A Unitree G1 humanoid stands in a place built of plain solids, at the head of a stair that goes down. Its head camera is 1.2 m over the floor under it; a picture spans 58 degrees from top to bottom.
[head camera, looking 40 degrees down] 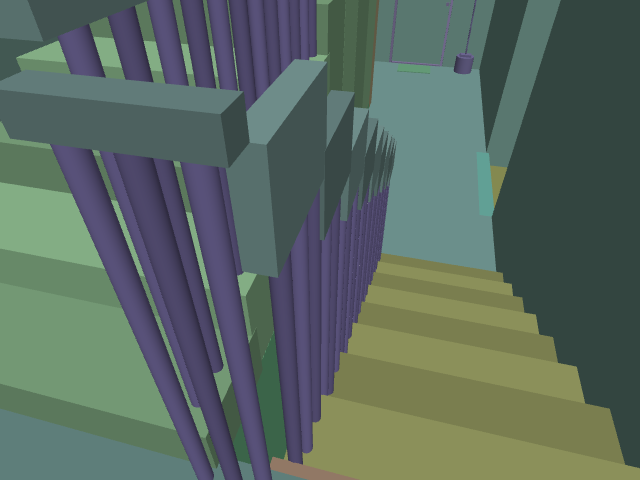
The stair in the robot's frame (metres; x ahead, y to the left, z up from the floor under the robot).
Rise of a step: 0.17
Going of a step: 0.31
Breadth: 1.11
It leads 14 degrees to the right of straight ahead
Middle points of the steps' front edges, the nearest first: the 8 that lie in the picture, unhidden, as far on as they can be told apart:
0.69 -0.49 -0.17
0.98 -0.56 -0.34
1.28 -0.64 -0.52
1.58 -0.71 -0.69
1.88 -0.79 -0.86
2.18 -0.86 -1.03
2.48 -0.94 -1.20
2.78 -1.01 -1.38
